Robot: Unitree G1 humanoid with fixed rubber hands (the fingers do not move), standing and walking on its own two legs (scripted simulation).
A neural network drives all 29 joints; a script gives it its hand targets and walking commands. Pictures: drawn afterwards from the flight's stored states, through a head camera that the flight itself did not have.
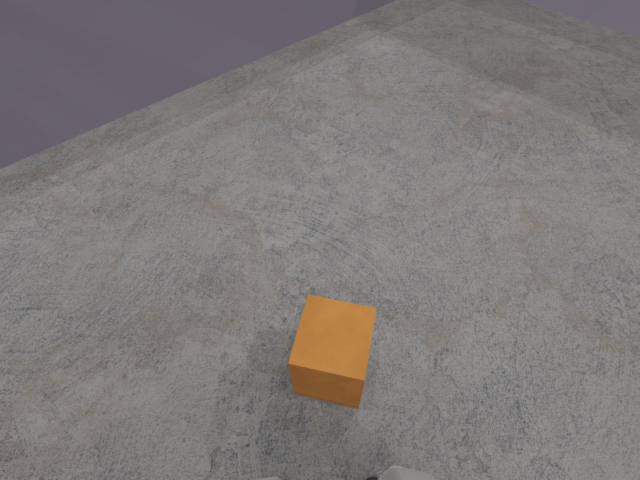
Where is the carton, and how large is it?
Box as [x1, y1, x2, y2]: [288, 295, 375, 408]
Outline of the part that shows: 308,295 288,362 294,392 358,408 364,380 375,308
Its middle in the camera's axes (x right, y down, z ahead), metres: +0.03 +0.33 +1.15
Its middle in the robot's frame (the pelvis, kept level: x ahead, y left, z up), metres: +0.53 -0.01 -0.64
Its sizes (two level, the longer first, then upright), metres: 0.210 0.200 0.250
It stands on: the floor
